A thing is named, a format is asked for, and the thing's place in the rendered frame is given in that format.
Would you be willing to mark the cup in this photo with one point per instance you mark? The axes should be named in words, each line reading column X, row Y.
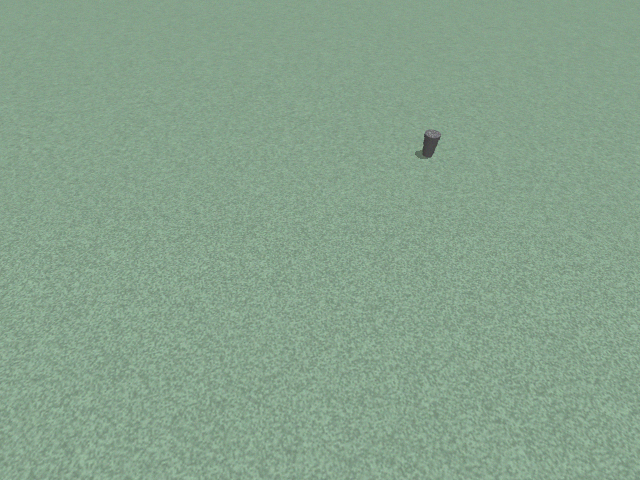
column 431, row 138

